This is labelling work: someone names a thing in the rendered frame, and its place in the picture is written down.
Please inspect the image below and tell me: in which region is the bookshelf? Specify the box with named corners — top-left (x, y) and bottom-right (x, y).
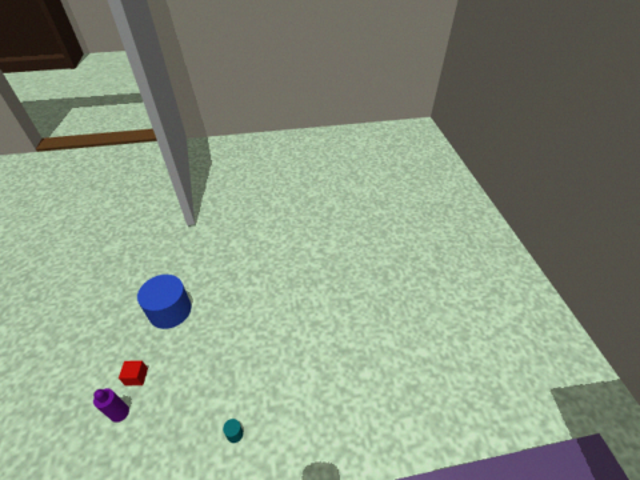
top-left (0, 0), bottom-right (84, 73)

